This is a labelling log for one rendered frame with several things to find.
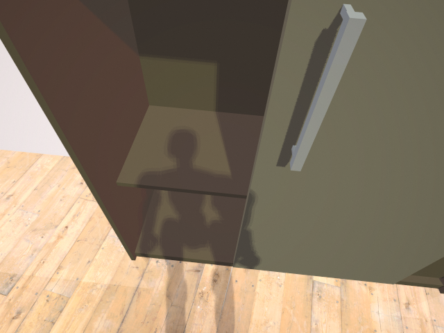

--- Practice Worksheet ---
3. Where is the handle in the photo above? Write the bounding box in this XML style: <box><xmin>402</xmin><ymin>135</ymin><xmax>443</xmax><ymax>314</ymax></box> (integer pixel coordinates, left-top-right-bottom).
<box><xmin>290</xmin><ymin>4</ymin><xmax>367</xmax><ymax>171</ymax></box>

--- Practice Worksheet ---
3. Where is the wardrobe door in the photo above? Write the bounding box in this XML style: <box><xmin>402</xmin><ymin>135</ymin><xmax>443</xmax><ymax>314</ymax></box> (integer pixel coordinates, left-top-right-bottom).
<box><xmin>233</xmin><ymin>0</ymin><xmax>444</xmax><ymax>284</ymax></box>
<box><xmin>412</xmin><ymin>257</ymin><xmax>444</xmax><ymax>278</ymax></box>

